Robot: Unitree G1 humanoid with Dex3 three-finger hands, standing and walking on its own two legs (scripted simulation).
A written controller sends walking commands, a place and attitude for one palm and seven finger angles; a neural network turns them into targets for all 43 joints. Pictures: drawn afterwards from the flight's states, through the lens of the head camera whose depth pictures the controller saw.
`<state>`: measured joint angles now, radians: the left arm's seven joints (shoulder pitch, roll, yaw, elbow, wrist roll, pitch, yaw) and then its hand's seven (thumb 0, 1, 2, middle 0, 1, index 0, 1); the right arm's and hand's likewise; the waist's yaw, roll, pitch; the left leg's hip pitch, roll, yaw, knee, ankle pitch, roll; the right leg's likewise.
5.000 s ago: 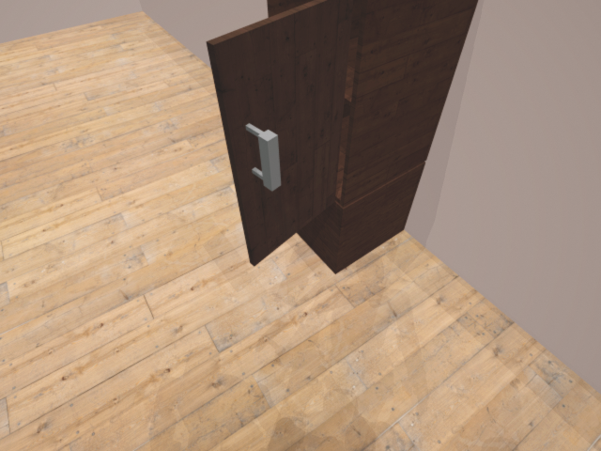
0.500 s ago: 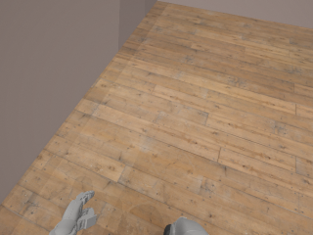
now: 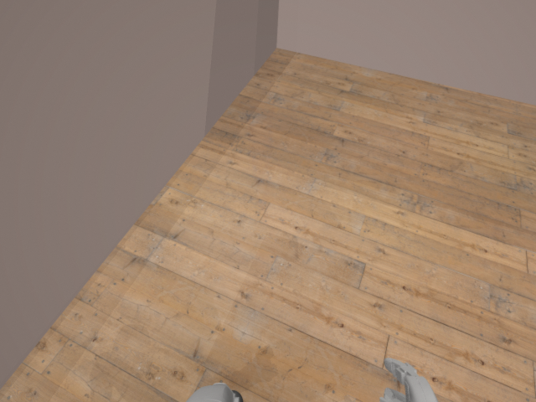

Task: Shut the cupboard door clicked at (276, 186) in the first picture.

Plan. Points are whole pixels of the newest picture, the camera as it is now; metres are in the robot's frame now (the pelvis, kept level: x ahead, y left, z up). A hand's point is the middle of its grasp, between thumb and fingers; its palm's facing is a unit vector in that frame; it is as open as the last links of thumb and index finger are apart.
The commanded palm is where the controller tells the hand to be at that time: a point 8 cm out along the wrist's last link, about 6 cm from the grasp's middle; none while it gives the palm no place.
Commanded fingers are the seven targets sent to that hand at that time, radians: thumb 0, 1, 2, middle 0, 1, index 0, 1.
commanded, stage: walk to a spot facing it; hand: left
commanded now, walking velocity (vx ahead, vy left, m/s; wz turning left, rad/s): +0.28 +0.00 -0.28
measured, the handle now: out of the picture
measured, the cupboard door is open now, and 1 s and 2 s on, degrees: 100 100 100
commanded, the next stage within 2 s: none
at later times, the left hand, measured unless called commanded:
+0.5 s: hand (188, 321) +0.26 +0.18 -0.14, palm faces +0.19 -0.95 -0.25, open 7.3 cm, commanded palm none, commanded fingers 0.00 0.90 0.90 -0.20 -0.30 -0.20 -0.30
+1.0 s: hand (158, 371) +0.17 +0.21 -0.15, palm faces +0.51 -0.81 -0.29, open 7.4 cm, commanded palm none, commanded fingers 0.00 0.90 0.90 -0.20 -0.30 -0.20 -0.30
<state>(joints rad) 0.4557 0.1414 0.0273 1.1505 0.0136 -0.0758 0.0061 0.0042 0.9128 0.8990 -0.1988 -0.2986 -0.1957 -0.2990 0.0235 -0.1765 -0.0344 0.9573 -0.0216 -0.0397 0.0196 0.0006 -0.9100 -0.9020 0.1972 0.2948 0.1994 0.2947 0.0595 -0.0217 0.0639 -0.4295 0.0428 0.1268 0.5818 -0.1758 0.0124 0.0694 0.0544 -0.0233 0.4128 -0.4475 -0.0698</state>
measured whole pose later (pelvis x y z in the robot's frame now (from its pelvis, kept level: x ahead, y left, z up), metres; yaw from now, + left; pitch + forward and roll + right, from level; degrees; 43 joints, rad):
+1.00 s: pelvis +0.22 -0.03 +0.01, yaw +30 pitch +2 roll -1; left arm 0.18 0.26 0.07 0.90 0.02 0.04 0.01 0.01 0.91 0.90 -0.20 -0.30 -0.19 -0.30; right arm 0.12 -0.25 -0.06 0.88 -0.02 0.04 0.01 0.00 -0.91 -0.90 0.20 0.30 0.20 0.30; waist 0.01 0.01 0.09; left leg -0.34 0.02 -0.01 0.54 -0.22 -0.01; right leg -0.43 -0.06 -0.03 0.87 -0.43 0.08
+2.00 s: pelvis +0.28 -0.06 +0.01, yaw +68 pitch +0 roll +2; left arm 0.19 0.18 0.03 0.88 0.03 0.00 0.02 0.01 0.90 0.90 -0.20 -0.30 -0.20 -0.30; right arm 0.13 -0.25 -0.08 0.93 -0.01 0.08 0.03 0.00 -0.91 -0.90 0.20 0.29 0.20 0.29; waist -0.02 -0.01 0.13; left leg -0.44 0.02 0.06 0.94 -0.45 -0.07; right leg -0.20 -0.13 -0.18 0.54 -0.34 0.00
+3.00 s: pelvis +0.30 -0.01 +0.01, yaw +103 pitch +1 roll +0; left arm 0.19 0.26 0.08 0.94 0.02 0.03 -0.03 0.01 0.91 0.90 -0.20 -0.30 -0.19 -0.30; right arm 0.21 -0.21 -0.05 0.92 -0.02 -0.01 0.01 0.00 -0.91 -0.90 0.20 0.30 0.20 0.30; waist 0.00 -0.04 0.08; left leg -0.24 -0.01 0.02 0.50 -0.29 0.02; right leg -0.50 -0.11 -0.04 1.08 -0.38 0.07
